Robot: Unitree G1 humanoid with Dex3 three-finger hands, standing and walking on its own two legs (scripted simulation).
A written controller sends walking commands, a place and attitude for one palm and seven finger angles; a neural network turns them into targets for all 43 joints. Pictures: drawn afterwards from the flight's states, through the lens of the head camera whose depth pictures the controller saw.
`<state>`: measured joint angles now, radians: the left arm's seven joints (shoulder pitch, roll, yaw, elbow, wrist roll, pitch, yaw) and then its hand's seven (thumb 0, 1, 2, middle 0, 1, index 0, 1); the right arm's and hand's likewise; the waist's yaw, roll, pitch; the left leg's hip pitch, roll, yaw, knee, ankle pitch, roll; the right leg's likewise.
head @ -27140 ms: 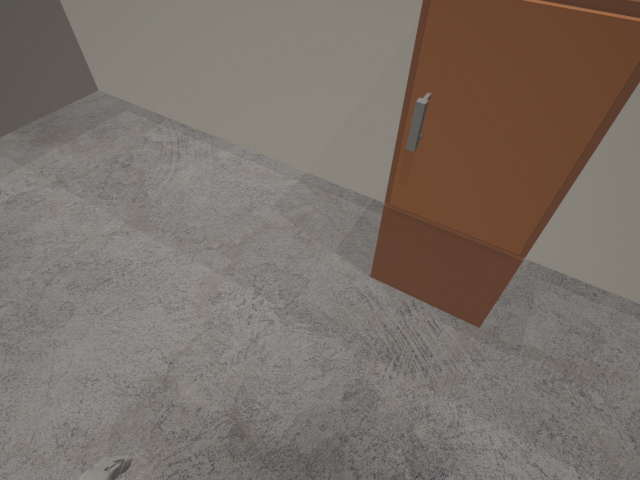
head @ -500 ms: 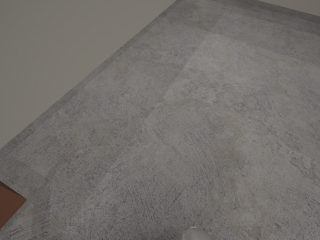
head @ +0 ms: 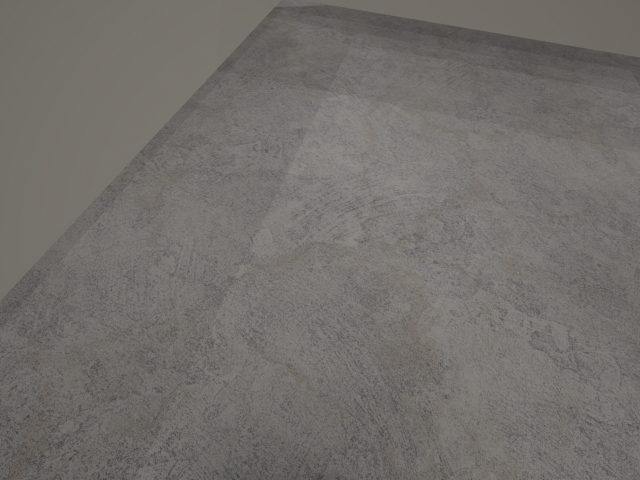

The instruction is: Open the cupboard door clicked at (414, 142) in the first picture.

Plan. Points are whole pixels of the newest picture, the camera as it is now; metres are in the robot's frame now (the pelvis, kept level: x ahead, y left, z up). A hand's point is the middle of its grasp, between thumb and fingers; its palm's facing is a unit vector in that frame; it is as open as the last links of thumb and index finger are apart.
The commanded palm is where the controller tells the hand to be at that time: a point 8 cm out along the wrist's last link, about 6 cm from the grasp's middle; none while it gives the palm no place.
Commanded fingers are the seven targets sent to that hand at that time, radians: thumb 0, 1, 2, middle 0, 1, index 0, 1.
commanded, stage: walk to a spot facing it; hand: left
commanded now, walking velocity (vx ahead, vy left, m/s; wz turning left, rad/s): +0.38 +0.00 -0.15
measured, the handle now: out of the picture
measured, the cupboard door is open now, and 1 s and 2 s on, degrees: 46 46 46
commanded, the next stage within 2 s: turn to face it in 0.46 s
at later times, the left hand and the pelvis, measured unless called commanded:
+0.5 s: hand (241, 384) +0.28 +0.14 -0.17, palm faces +0.01 -0.98 -0.18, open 7.2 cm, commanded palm none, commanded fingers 0.00 0.90 0.90 -0.20 -0.30 -0.20 -0.30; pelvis +0.23 -0.05 +0.01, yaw -1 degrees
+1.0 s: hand (257, 294) +0.45 +0.14 -0.15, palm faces +0.23 -0.95 -0.23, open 7.4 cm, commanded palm none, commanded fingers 0.00 0.90 0.90 -0.20 -0.30 -0.20 -0.30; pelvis +0.37 -0.08 +0.00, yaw +13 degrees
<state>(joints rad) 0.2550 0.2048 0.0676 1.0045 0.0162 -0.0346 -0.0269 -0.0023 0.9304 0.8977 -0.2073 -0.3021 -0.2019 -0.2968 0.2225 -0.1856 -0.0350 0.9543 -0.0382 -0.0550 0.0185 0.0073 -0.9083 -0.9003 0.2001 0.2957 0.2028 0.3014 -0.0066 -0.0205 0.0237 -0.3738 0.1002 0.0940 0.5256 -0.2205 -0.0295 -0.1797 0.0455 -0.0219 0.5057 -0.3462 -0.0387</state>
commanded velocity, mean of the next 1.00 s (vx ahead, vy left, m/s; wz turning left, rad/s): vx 0.17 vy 0.00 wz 0.28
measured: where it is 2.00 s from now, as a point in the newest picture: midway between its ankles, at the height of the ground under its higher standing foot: (346, 404)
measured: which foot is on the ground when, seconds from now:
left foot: down 0.00-0.30, up 0.32-0.58, down 0.60-0.92, up 0.94-1.00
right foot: down 0.00-0.00, up 0.02-0.28, down 0.30-0.62, up 0.64-0.90, down 0.92-1.00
